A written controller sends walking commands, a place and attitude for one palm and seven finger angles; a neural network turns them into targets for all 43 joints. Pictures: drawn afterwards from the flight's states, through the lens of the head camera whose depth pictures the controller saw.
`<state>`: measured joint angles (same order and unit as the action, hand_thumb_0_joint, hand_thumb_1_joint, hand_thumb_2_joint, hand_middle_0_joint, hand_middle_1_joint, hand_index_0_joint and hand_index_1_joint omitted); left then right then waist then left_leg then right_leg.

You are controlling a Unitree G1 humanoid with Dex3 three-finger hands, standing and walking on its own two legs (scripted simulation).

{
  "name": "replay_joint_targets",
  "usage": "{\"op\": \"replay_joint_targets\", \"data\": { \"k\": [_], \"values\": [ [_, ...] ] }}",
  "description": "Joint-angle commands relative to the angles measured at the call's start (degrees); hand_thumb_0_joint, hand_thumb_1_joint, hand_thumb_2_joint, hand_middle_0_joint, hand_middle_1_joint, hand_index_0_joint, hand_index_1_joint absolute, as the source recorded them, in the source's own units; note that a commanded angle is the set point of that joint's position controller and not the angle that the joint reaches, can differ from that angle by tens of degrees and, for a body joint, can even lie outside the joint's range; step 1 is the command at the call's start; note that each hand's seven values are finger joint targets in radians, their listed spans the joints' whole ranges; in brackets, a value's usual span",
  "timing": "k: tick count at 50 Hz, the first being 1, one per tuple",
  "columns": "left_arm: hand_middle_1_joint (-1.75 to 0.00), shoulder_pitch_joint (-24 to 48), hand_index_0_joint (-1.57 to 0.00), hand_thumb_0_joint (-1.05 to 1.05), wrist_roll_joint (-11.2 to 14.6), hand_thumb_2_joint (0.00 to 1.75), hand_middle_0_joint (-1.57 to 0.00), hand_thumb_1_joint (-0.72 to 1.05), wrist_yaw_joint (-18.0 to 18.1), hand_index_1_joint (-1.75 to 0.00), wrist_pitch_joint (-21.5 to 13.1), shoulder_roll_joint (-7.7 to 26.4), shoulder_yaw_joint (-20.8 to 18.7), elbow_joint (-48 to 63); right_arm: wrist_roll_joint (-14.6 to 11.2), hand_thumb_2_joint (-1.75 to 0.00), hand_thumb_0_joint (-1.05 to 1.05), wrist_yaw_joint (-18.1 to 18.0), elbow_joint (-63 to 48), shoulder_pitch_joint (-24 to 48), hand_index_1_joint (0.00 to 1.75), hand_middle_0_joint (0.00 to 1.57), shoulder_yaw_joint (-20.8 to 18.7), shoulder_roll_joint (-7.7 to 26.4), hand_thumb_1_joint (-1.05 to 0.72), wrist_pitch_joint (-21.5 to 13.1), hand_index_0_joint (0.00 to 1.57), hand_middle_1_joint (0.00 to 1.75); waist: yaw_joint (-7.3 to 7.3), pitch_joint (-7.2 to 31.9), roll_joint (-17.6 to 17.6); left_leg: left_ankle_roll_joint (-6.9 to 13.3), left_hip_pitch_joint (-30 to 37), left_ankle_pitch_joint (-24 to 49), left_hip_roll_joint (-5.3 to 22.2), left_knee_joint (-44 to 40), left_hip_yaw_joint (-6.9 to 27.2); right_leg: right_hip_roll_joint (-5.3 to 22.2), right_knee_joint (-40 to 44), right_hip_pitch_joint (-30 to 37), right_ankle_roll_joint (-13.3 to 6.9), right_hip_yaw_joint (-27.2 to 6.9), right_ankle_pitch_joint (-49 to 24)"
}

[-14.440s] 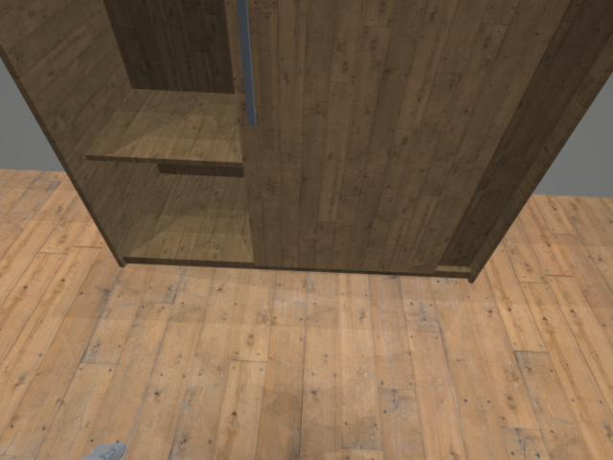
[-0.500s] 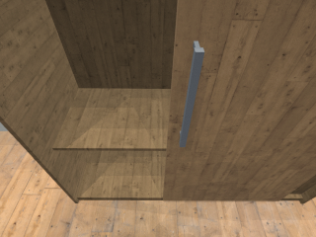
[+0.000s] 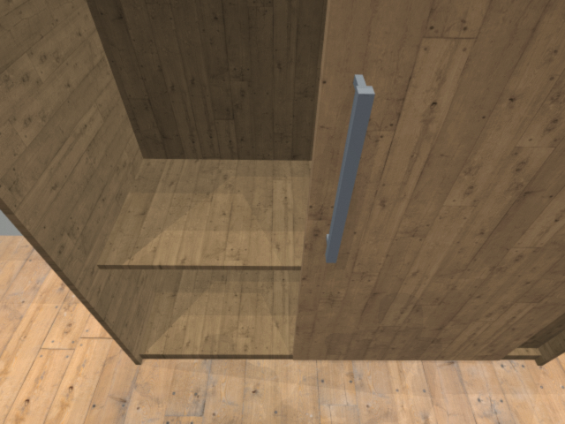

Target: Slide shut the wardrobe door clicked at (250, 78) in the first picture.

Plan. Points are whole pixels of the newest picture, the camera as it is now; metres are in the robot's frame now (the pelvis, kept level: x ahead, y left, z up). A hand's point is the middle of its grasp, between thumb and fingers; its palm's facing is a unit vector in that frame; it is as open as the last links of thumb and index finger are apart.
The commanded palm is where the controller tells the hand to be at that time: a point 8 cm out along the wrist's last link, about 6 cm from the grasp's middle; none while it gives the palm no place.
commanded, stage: look again from close up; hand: right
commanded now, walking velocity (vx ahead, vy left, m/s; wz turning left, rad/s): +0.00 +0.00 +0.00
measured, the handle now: (342, 186) +0.44 -0.06 +0.11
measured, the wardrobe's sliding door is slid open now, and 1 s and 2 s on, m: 0.53 0.53 0.53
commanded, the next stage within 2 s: none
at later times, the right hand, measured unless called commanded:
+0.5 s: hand out of the picture -0.05 -0.13 -0.18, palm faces +0.05 +0.99 -0.16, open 7.4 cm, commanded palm none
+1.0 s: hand out of the picture -0.05 -0.10 -0.17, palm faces +0.06 +0.98 -0.18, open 7.4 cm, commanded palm none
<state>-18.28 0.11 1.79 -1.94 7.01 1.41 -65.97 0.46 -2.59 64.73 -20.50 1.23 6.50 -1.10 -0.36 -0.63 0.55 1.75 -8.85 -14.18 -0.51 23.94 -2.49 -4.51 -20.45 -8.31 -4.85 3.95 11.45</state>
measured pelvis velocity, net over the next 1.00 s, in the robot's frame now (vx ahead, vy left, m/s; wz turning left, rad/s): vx -0.01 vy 0.05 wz -0.01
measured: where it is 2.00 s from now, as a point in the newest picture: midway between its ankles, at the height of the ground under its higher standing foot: outside the picture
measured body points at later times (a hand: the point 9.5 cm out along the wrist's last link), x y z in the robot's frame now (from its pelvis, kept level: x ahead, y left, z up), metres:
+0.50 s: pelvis -0.01 +0.02 +0.00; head +0.00 +0.02 +0.45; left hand -0.03 +0.22 -0.17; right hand -0.05 -0.18 -0.16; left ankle -0.01 +0.10 -0.74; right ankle +0.00 -0.06 -0.74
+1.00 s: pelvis -0.01 +0.05 +0.00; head +0.00 +0.06 +0.45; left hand -0.03 +0.24 -0.17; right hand -0.05 -0.16 -0.16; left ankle -0.01 +0.10 -0.74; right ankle +0.00 -0.06 -0.74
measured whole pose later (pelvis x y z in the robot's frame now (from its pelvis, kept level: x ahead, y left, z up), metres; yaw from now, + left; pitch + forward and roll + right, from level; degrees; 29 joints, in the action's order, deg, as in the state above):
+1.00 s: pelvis -0.01 +0.05 +0.00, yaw -1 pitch -1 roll -1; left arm -19.4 -0.1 1.9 -1.1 6.6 1.4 -65.9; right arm 0.3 -2.5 65.1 -21.7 1.1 5.5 -1.9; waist -0.4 -0.4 -0.4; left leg 5.5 -9.7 -14.0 -3.2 24.1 -4.0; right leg -1.8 -21.9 -9.8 -1.2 2.5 11.3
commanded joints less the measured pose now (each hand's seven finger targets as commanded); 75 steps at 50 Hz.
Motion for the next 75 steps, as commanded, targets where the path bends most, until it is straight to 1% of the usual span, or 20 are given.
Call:
{"op": "replay_joint_targets", "data": {
  "k": [1, 12, 18, 22, 23, 27, 28, 32, 39, 46, 53, 57, 58, 62, 63, 67, 69, 72, 73, 75],
  "values": [
    [-0.30, -4.65, -0.20, 0.00, -0.24, 0.90, -0.20, 0.90, 0.46, -0.30, -0.38, 5.09, -0.65, 0.67, 0.19, -0.90, 0.00, -0.26, -0.38, -5.73, 0.30, 0.20, -0.55, 4.43, -0.90, -0.46, 0.20, 0.30, -0.13, -5.13, -0.39, 1.16, -3.66, 3.85, 6.38, -4.07, 6.47, 10.30, 5.34, -1.86, 1.88, -9.81, -3.84],
    [-0.30, -4.92, -0.20, 0.00, -0.21, 0.90, -0.20, 0.90, 0.44, -0.30, -0.34, 4.79, -0.71, 0.75, 0.17, -0.90, 0.00, -0.26, -0.13, -6.06, 0.30, 0.20, -0.54, 4.33, -0.90, -0.78, 0.20, 0.30, 0.06, -3.73, 0.08, 1.42, -3.47, 4.75, 6.40, -4.25, 7.13, 10.12, 4.47, -1.29, 1.95, -9.40, -5.08],
    [-0.30, -4.66, -0.20, 0.00, -0.17, 0.90, -0.20, 0.90, 0.43, -0.30, -0.13, 4.37, -0.65, 0.76, 0.16, -0.90, 0.00, -0.27, 0.02, -6.48, 0.30, 0.20, -0.49, 4.29, -0.90, -0.94, 0.20, 0.30, -0.28, -5.00, 0.85, 1.53, -3.43, 4.23, 6.48, -5.17, 7.35, 9.87, 3.81, -2.67, 1.93, -8.90, -4.40],
    [-0.30, -4.84, -0.20, 0.00, -0.31, 0.90, -0.20, 0.90, 0.43, -0.30, -0.06, 4.47, -0.65, 0.76, 0.14, -0.90, 0.00, -0.21, 0.11, -6.52, 0.30, 0.20, -0.54, 4.13, -0.90, -0.87, 0.20, 0.30, 0.00, -5.13, -0.77, 1.75, -4.72, 2.78, 6.29, -4.98, 7.62, 9.78, 4.31, -2.13, 2.18, -9.18, -2.82],
    [-0.30, -4.96, -0.20, 0.00, -0.22, 0.90, -0.20, 0.90, 0.41, -0.30, 0.09, 4.26, -0.67, 0.82, 0.18, -0.90, 0.00, -0.21, 0.03, -6.37, 0.30, 0.20, -0.54, 4.14, -0.90, -0.88, 0.20, 0.30, -0.11, -5.90, 0.43, 1.74, -4.48, 1.84, 6.19, -5.42, 7.55, 9.72, 4.20, -3.38, 2.07, -9.18, -1.67],
    [-0.30, -5.26, -0.20, 0.00, -0.34, 0.90, -0.20, 0.90, 0.47, -0.30, -0.17, 4.31, -0.62, 0.91, 0.13, -0.90, 0.00, -0.19, -0.06, -6.40, 0.30, 0.20, -0.64, 4.00, -0.90, -0.94, 0.20, 0.30, 0.01, -4.19, -0.58, 1.86, -4.20, 3.56, 6.30, -4.68, 7.56, 9.84, 3.89, -2.06, 2.16, -9.12, -3.92],
    [-0.30, -5.20, -0.20, 0.00, -0.26, 0.90, -0.20, 0.90, 0.48, -0.30, -0.05, 4.21, -0.60, 0.84, 0.14, -0.90, 0.00, -0.20, -0.02, -6.46, 0.30, 0.20, -0.57, 4.07, -0.90, -0.95, 0.20, 0.30, -0.19, -4.98, 0.46, 1.79, -3.97, 2.97, 6.21, -5.18, 7.50, 9.82, 3.70, -3.05, 2.04, -9.02, -3.26],
    [-0.30, -5.33, -0.20, 0.00, -0.36, 0.90, -0.20, 0.90, 0.46, -0.30, 0.01, 4.20, -0.64, 0.93, 0.10, -0.90, 0.00, -0.18, 0.05, -6.51, 0.30, 0.20, -0.61, 3.86, -0.90, -0.96, 0.20, 0.30, 0.03, -4.85, -0.59, 2.01, -5.04, 2.25, 6.29, -5.08, 7.75, 9.79, 3.89, -2.21, 2.26, -8.98, -2.61],
    [-0.30, -5.44, -0.20, 0.00, -0.31, 0.90, -0.20, 0.90, 0.48, -0.30, 0.17, 3.79, -0.49, 0.98, 0.12, -0.90, 0.00, -0.23, 0.04, -6.92, 0.30, 0.20, -0.72, 3.90, -0.90, -1.16, 0.20, 0.30, -0.13, -5.18, 0.78, 1.98, -4.13, 2.30, 6.55, -6.05, 8.52, 9.31, 2.84, -3.51, 2.50, -8.15, -3.08],
    [-0.30, -5.82, -0.20, 0.00, -0.44, 0.90, -0.20, 0.90, 0.49, -0.30, 0.35, 3.46, -0.36, 0.77, 0.00, -0.90, 0.00, -0.21, 0.13, -7.27, 0.30, 0.20, -0.72, 3.92, -0.90, -1.28, 0.20, 0.30, -0.07, -5.14, 0.21, 2.17, -4.52, 1.68, 6.76, -6.72, 9.07, 8.93, 2.25, -3.21, 2.79, -7.69, -3.08],
    [-0.30, -6.29, -0.20, 0.00, -0.37, 0.90, -0.20, 0.90, 0.62, -0.30, 0.69, 2.72, -0.42, 0.72, 0.05, -0.90, 0.00, -0.34, 0.22, -7.91, 0.30, 0.20, -0.94, 4.09, -0.90, -1.41, 0.20, 0.30, -0.23, -5.50, 1.75, 0.53, -3.18, 4.05, 7.05, -8.04, 9.40, 8.40, 0.76, -4.50, 3.05, -6.21, -2.27],
    [-0.30, -6.98, -0.20, 0.00, -0.43, 0.90, -0.20, 0.90, 0.76, -0.30, 0.79, 2.52, -0.34, 0.71, -0.08, -0.90, 0.00, -0.43, 0.14, -7.91, 0.30, 0.20, -1.14, 4.35, -0.90, -1.36, 0.20, 0.30, -0.12, -5.25, 0.58, -0.01, -2.28, 4.55, 7.47, -8.30, 9.87, 7.96, 0.19, -5.21, 3.33, -6.00, -1.93],
    [-0.30, -7.10, -0.20, 0.00, -0.41, 0.90, -0.20, 0.90, 0.79, -0.30, 0.94, 2.24, -0.37, 0.76, 0.03, -0.90, 0.00, -0.48, 0.12, -8.05, 0.30, 0.20, -1.25, 4.28, -0.90, -1.30, 0.20, 0.30, -0.19, -5.91, 1.96, -0.49, -1.97, 4.54, 7.33, -8.76, 9.68, 7.92, -0.05, -6.01, 3.35, -5.62, -1.32],
    [-0.30, -7.41, -0.20, 0.00, -0.44, 0.90, -0.20, 0.90, 1.00, -0.30, 0.71, 2.39, -0.32, 0.97, -0.09, -0.90, 0.00, -0.47, 0.25, -8.17, 0.30, 0.20, -1.24, 4.09, -0.90, -1.38, 0.20, 0.30, -0.12, -4.35, 0.36, -0.29, -1.02, 9.64, 7.47, -7.55, 9.29, 8.21, -0.23, -4.76, 3.38, -5.98, -3.29],
    [-0.30, -7.46, -0.20, 0.00, -0.37, 0.90, -0.20, 0.90, 1.05, -0.30, 0.84, 2.16, -0.28, 0.93, -0.02, -0.90, 0.00, -0.52, 0.32, -8.28, 0.30, 0.20, -1.27, 4.07, -0.90, -1.31, 0.20, 0.30, -0.33, -5.09, 1.48, -0.91, -0.72, 9.55, 7.38, -8.01, 8.97, 8.16, -0.46, -5.56, 3.35, -5.59, -2.36],
    [-0.30, -7.86, -0.20, 0.00, -0.42, 0.90, -0.20, 0.90, 1.11, -0.30, 0.89, 2.16, -0.33, 1.07, -0.07, -0.90, 0.00, -0.48, 0.36, -8.15, 0.30, 0.20, -1.35, 3.99, -0.90, -1.28, 0.20, 0.30, -0.08, -4.71, 0.70, -0.65, -0.86, 9.13, 7.40, -7.99, 9.08, 8.22, -0.40, -4.97, 3.48, -5.86, -2.62],
    [-0.30, -7.61, -0.20, 0.00, -0.41, 0.90, -0.20, 0.90, 1.18, -0.30, 1.06, 2.20, -0.31, 1.04, -0.02, -0.90, 0.00, -0.54, 0.53, -8.54, 0.30, 0.20, -1.36, 3.79, -0.90, -1.15, 0.20, 0.30, -0.30, -6.27, 0.52, -1.16, -1.63, 7.27, 7.53, -8.95, 9.71, 7.85, -0.81, -5.79, 3.50, -5.64, -1.67],
    [-0.30, -7.87, -0.20, 0.00, -0.47, 0.90, -0.20, 0.90, 1.20, -0.30, 0.97, 2.11, -0.29, 1.24, -0.06, -0.90, 0.00, -0.45, 0.51, -8.53, 0.30, 0.20, -1.42, 3.76, -0.90, -1.18, 0.20, 0.30, -0.19, -5.81, 0.21, -0.78, -1.69, 7.77, 7.34, -8.67, 9.34, 8.15, -0.61, -5.04, 3.49, -5.80, -2.51],
    [-0.30, -8.22, -0.20, 0.00, -0.38, 0.90, -0.20, 0.90, 1.21, -0.30, 1.03, 1.76, -0.34, 1.07, 0.02, -0.90, 0.00, -0.51, 0.51, -8.45, 0.30, 0.20, -1.49, 3.85, -0.90, -1.19, 0.20, 0.30, -0.22, -5.20, 1.48, -1.23, -0.46, 8.36, 7.27, -8.92, 9.16, 8.16, -0.70, -5.59, 3.44, -5.44, -2.05],
    [-0.30, -8.18, -0.20, 0.00, -0.44, 0.90, -0.20, 0.90, 1.25, -0.30, 0.97, 1.97, -0.29, 1.15, -0.08, -0.90, 0.00, -0.50, 0.57, -8.57, 0.30, 0.20, -1.52, 3.71, -0.90, -1.18, 0.20, 0.30, -0.18, -5.32, 0.40, -0.84, -1.01, 8.55, 7.46, -8.52, 9.19, 8.20, -0.54, -5.21, 3.58, -5.66, -2.30]
  ]
}}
